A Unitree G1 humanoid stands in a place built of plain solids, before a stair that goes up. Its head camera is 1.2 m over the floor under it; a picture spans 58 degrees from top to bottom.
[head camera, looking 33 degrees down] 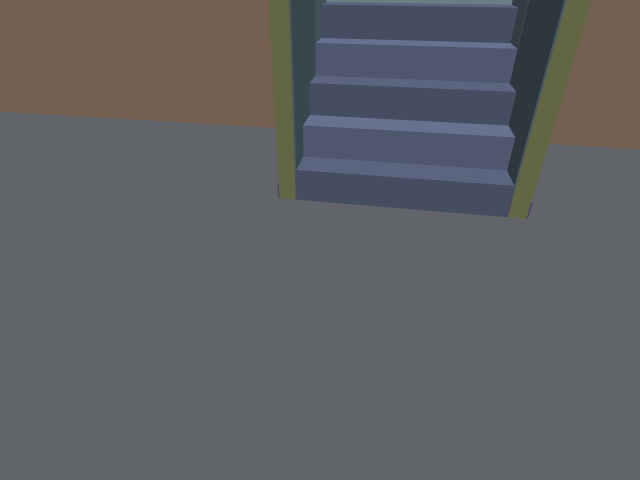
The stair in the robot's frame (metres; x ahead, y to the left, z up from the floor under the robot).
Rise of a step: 0.19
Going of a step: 0.21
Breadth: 1.20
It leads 10 degrees to the right of straight ahead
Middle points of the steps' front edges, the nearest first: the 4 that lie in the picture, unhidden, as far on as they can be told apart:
2.18 -0.45 0.19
2.39 -0.48 0.38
2.59 -0.52 0.58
2.79 -0.56 0.77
